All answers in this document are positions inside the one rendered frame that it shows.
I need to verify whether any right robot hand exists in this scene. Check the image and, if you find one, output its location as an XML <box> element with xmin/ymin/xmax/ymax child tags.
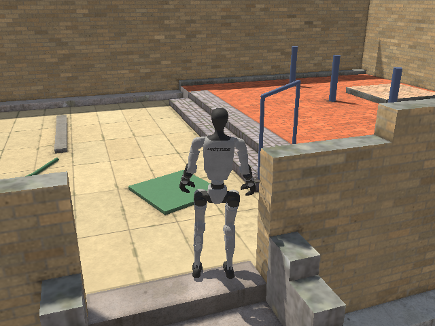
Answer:
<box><xmin>241</xmin><ymin>183</ymin><xmax>256</xmax><ymax>196</ymax></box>

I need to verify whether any robot left forearm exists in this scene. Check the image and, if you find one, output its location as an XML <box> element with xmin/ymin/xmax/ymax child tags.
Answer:
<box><xmin>181</xmin><ymin>163</ymin><xmax>193</xmax><ymax>184</ymax></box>

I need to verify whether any left robot hand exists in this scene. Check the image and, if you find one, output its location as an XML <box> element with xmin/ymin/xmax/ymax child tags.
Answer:
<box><xmin>179</xmin><ymin>181</ymin><xmax>195</xmax><ymax>193</ymax></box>

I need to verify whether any robot right upper arm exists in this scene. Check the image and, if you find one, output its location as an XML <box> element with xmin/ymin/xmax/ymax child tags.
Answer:
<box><xmin>233</xmin><ymin>137</ymin><xmax>250</xmax><ymax>175</ymax></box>

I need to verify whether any robot right forearm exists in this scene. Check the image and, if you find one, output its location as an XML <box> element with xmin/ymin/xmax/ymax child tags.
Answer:
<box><xmin>243</xmin><ymin>165</ymin><xmax>255</xmax><ymax>187</ymax></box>

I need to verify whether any robot right shin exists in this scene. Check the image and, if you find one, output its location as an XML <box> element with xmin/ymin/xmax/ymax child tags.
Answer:
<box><xmin>224</xmin><ymin>225</ymin><xmax>235</xmax><ymax>270</ymax></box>

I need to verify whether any robot torso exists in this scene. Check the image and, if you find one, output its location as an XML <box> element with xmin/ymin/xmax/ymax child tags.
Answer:
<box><xmin>203</xmin><ymin>134</ymin><xmax>234</xmax><ymax>204</ymax></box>

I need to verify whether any robot left upper arm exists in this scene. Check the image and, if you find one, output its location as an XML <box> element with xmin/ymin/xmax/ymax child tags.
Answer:
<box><xmin>186</xmin><ymin>137</ymin><xmax>205</xmax><ymax>174</ymax></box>

